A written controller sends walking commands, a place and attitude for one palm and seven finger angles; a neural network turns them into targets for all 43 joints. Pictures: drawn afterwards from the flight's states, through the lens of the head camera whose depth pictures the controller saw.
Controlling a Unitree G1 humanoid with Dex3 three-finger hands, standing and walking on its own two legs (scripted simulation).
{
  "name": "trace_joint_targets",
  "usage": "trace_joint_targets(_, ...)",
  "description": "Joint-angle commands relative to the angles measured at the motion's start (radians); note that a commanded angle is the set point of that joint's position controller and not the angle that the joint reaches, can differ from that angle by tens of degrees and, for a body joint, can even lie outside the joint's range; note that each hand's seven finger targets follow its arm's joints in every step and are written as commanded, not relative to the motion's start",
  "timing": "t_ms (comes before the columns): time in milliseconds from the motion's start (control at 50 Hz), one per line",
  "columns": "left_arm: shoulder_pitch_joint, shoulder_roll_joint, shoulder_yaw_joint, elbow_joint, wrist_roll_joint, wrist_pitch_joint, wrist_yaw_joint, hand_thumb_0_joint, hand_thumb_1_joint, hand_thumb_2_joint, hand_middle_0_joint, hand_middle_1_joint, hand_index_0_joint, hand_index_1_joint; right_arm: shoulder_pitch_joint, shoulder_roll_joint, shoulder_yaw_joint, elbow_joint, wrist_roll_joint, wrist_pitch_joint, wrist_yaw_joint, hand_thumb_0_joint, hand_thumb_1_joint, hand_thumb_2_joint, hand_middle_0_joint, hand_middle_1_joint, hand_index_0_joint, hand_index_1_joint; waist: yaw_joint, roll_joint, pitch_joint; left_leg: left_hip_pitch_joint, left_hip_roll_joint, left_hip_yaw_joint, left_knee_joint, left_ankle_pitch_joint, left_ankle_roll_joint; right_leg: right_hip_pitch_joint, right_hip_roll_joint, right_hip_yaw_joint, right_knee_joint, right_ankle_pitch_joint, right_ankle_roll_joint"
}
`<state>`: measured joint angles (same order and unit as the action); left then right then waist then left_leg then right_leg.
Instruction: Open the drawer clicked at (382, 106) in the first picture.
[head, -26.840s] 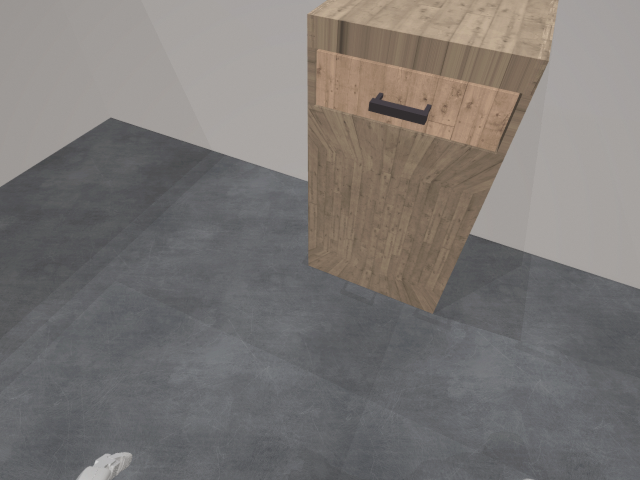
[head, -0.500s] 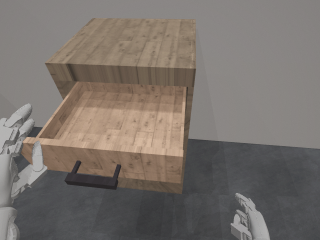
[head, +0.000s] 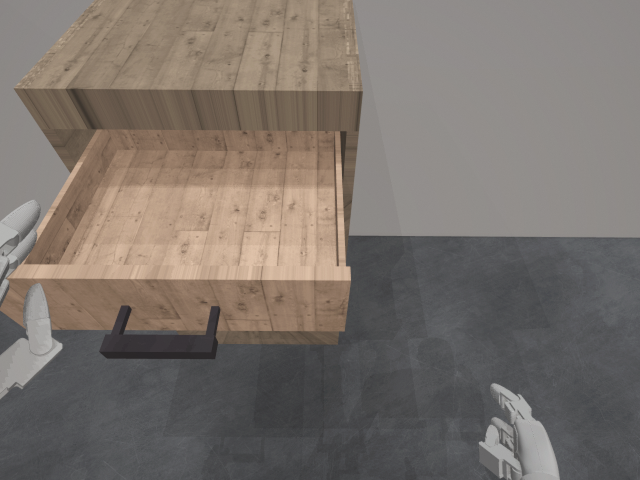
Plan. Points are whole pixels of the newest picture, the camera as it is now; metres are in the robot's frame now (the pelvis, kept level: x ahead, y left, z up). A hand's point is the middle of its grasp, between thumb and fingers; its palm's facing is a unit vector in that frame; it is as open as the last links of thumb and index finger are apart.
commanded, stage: step back with the hand held close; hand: left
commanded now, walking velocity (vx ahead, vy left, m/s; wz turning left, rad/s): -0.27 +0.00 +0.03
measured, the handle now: (165, 330) +0.29 +0.21 +0.01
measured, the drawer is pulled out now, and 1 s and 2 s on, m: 0.28 0.28 0.28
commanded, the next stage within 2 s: stop stepping back and stand still in 0.72 s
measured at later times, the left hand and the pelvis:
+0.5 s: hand out of the picture +0.11 +0.22 +0.18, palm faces +0.40 -0.81 -0.43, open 7.4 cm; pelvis -0.08 -0.01 -0.01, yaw +3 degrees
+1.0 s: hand out of the picture -0.03 +0.20 +0.17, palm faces +0.34 -0.80 -0.49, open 7.4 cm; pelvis -0.22 -0.03 +0.00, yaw +0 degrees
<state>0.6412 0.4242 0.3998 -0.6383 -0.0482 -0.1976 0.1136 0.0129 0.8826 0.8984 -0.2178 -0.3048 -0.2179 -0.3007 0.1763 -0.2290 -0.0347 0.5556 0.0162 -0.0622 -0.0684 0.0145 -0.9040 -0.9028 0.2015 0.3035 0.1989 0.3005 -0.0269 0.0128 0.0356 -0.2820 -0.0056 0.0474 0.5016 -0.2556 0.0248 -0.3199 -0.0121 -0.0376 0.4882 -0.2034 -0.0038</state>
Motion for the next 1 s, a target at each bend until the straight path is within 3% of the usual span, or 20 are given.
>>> trace_joint_targets(0,0.051,0.144,0.163,-0.239,-0.008,-0.072,0.046,0.0,0.9,0.9,-0.2,-0.3,-0.2,-0.3,-0.088,-0.103,-0.03,-0.183,-0.004,-0.063,-0.008,0.0,-0.9,-0.9,0.2,0.3,0.2,0.3,0.03,0.068,-0.226,-0.021,0.131,-0.131,-0.062,0.345,0.005,0.162,-0.072,0.057,0.047,0.289,-0.021)
trace_joint_targets(140,-0.003,0.122,0.151,-0.231,0.018,-0.085,0.087,0.0,0.9,0.9,-0.2,-0.3,-0.2,-0.3,-0.046,-0.102,-0.03,-0.144,-0.054,-0.112,-0.029,0.0,-0.9,-0.9,0.2,0.3,0.2,0.3,0.021,0.181,-0.143,-0.203,0.245,-0.193,-0.172,0.21,0.057,0.128,0.0,0.019,0.242,-0.166,0.002)
trace_joint_targets(220,-0.045,0.093,0.113,-0.22,0.016,-0.089,0.088,0.0,0.9,0.9,-0.2,-0.3,-0.2,-0.3,-0.018,-0.106,-0.019,-0.119,-0.05,-0.133,-0.025,0.0,-0.9,-0.9,0.2,0.3,0.2,0.3,0.009,0.115,-0.143,-0.128,0.22,-0.185,-0.036,0.214,0.053,0.091,-0.031,0.065,0.083,-0.066,-0.012)
trace_joint_targets(280,-0.124,0.117,0.105,-0.204,-0.002,-0.081,0.067,0.0,0.9,0.9,-0.2,-0.3,-0.2,-0.3,-0.03,-0.098,-0.024,-0.12,-0.008,-0.125,-0.004,0.0,-0.9,-0.9,0.2,0.3,0.2,0.3,-0.008,-0.163,-0.187,-0.034,0.012,-0.055,0.294,-0.119,-0.023,-0.041,-0.293,0.4,-0.188,0.174,-0.14)
trace_joint_targets(320,-0.116,0.124,0.106,-0.181,-0.001,-0.081,0.054,0.0,0.9,0.9,-0.2,-0.3,-0.2,-0.3,-0.062,-0.083,-0.019,-0.122,-0.001,-0.114,0.007,0.0,-0.9,-0.9,0.2,0.3,0.2,0.3,0.019,-0.206,-0.138,-0.103,-0.003,-0.081,0.49,-0.233,-0.025,-0.021,-0.353,0.378,-0.212,0.152,-0.193)
trace_joint_targets(400,-0.064,0.121,0.136,-0.144,0.007,-0.076,0.051,0.0,0.9,0.9,-0.2,-0.3,-0.2,-0.3,-0.086,-0.048,0.018,-0.131,-0.005,-0.086,0.002,0.0,-0.9,-0.9,0.2,0.3,0.2,0.3,0.007,-0.178,-0.11,-0.04,0.029,-0.046,0.159,-0.153,-0.016,0.002,-0.23,0.196,-0.129,0.225,-0.108)
trace_joint_targets(440,-0.064,0.14,0.14,-0.178,0.01,-0.085,0.055,0.0,0.9,0.9,-0.2,-0.3,-0.2,-0.3,-0.079,-0.071,0.008,-0.117,-0.012,-0.081,-0.004,0.0,-0.9,-0.9,0.2,0.3,0.2,0.3,0.003,-0.056,-0.109,0.029,0.044,-0.016,-0.114,-0.009,-0.014,0.02,-0.173,0.15,-0.066,0.185,-0.056)
trace_joint_targets(480,-0.086,0.137,0.129,-0.261,0.01,-0.112,0.055,0.0,0.9,0.9,-0.2,-0.3,-0.2,-0.3,-0.081,-0.107,-0.012,-0.132,-0.022,-0.095,0.0,0.0,-0.9,-0.9,0.2,0.3,0.2,0.3,0.025,0.203,-0.13,-0.029,0.26,-0.245,-0.185,0.251,0.061,0.033,-0.044,0.072,0.138,0.083,0.013)
trace_joint_targets(500,-0.072,0.156,0.151,-0.274,0.01,-0.116,0.056,0.0,0.9,0.9,-0.2,-0.3,-0.2,-0.3,-0.074,-0.095,-0.021,-0.133,-0.023,-0.107,0.01,0.0,-0.9,-0.9,0.2,0.3,0.2,0.3,0.028,0.227,-0.175,0.004,0.323,-0.226,-0.143,0.429,0.087,0.004,-0.02,0.052,0.222,-0.079,0.017)
trace_joint_targets(540,-0.015,0.175,0.19,-0.265,-0.002,-0.117,0.049,0.0,0.9,0.9,-0.2,-0.3,-0.2,-0.3,-0.075,-0.087,-0.033,-0.13,-0.024,-0.129,0.019,0.0,-0.9,-0.9,0.2,0.3,0.2,0.3,0.035,0.273,-0.211,-0.071,0.328,-0.182,-0.149,0.366,0.099,0.009,-0.01,0.045,0.326,-0.229,0.016)
trace_joint_targets(600,-0.052,0.128,0.14,-0.325,-0.004,-0.111,0.04,0.0,0.9,0.9,-0.2,-0.3,-0.2,-0.3,-0.054,-0.099,-0.029,-0.11,-0.021,-0.142,0.031,0.0,-0.9,-0.9,0.2,0.3,0.2,0.3,0.028,0.2,-0.185,0.005,0.311,-0.133,-0.062,0.572,0.079,0.002,-0.003,0.021,0.238,-0.141,0.018)
trace_joint_targets(680,-0.084,0.122,0.136,-0.244,-0.005,-0.103,0.03,0.0,0.9,0.9,-0.2,-0.3,-0.2,-0.3,-0.066,-0.118,-0.021,-0.089,-0.008,-0.144,0.035,0.0,-0.9,-0.9,0.2,0.3,0.2,0.3,0.028,0.138,-0.145,-0.05,0.266,-0.107,0.01,0.35,0.033,0.089,-0.033,0.005,0.006,0.063,0.017)
trace_joint_targets(700,-0.107,0.143,0.15,-0.216,-0.003,-0.107,0.027,0.0,0.9,0.9,-0.2,-0.3,-0.2,-0.3,-0.078,-0.117,-0.02,-0.091,-0.007,-0.139,0.035,0.0,-0.9,-0.9,0.2,0.3,0.2,0.3,0.025,0.067,-0.115,-0.111,0.224,-0.07,0.055,0.187,0.015,0.09,-0.078,0.044,-0.039,0.187,0.005)
trace_joint_targets(740,-0.084,0.169,0.158,-0.178,-0.017,-0.091,0.035,0.0,0.9,0.9,-0.2,-0.3,-0.2,-0.3,-0.062,-0.086,-0.039,-0.104,0.021,-0.122,0.04,0.0,-0.9,-0.9,0.2,0.3,0.2,0.3,0.024,-0.245,-0.198,-0.15,0.002,-0.008,0.424,-0.222,-0.05,0.037,-0.346,0.398,-0.209,0.396,-0.122)
trace_joint_targets(760,-0.055,0.178,0.161,-0.167,-0.013,-0.085,0.039,0.0,0.9,0.9,-0.2,-0.3,-0.2,-0.3,-0.072,-0.086,-0.044,-0.095,0.016,-0.109,0.038,0.0,-0.9,-0.9,0.2,0.3,0.2,0.3,0.032,-0.216,-0.21,-0.164,-0.008,-0.09,0.608,-0.252,-0.044,0.037,-0.377,0.368,-0.225,0.332,-0.135)
trace_joint_targets(840,0.049,0.163,0.185,-0.137,-0.003,-0.079,0.045,0.0,0.9,0.9,-0.2,-0.3,-0.2,-0.3,-0.096,-0.042,-0.002,-0.128,0.001,-0.05,0.021,0.0,-0.9,-0.9,0.2,0.3,0.2,0.3,0.012,-0.17,-0.213,-0.099,0.019,-0.037,0.462,-0.177,-0.052,-0.001,-0.238,0.181,-0.186,0.05,-0.116)
trace_joint_targets(900,0.021,0.133,0.141,-0.179,0.008,-0.071,0.067,0.0,0.9,0.9,-0.2,-0.3,-0.2,-0.3,-0.068,-0.063,0.004,-0.141,-0.007,-0.053,-0.006,0.0,-0.9,-0.9,0.2,0.3,0.2,0.3,0.008,-0.175,-0.175,0.024,-0.006,0.01,0.152,-0.25,-0.007,-0.045,-0.208,0.21,-0.266,-0.304,-0.078)
trace_joint_targets(940,-0.004,0.136,0.12,-0.207,0.025,-0.068,0.081,0.0,0.9,0.9,-0.2,-0.3,-0.2,-0.3,-0.033,-0.09,0.0,-0.121,-0.02,-0.075,-0.019,0.0,-0.9,-0.9,0.2,0.3,0.2,0.3,-0.005,-0.094,-0.137,0.094,0.011,0.011,-0.108,-0.176,0.016,-0.035,-0.162,0.19,-0.222,-0.346,-0.047)
trace_joint_targets(960,-0.038,0.123,0.098,-0.232,0.032,-0.077,0.081,0.0,0.9,0.9,-0.2,-0.3,-0.2,-0.3,-0.018,-0.112,0.0,-0.119,-0.031,-0.085,-0.022,0.0,-0.9,-0.9,0.2,0.3,0.2,0.3,-0.009,0.006,-0.112,0.056,0.063,-0.055,-0.222,-0.187,0.037,0.002,-0.111,0.154,-0.126,-0.3,-0.028)
trace_joint_targets(980,-0.066,0.125,0.102,-0.271,0.028,-0.093,0.082,0.0,0.9,0.9,-0.2,-0.3,-0.2,-0.3,-0.022,-0.137,-0.012,-0.135,-0.04,-0.1,-0.022,0.0,-0.9,-0.9,0.2,0.3,0.2,0.3,0.002,0.171,-0.09,-0.005,0.182,-0.232,-0.335,-0.249,0.084,0.014,-0.009,0.095,0.053,-0.243,0.0)
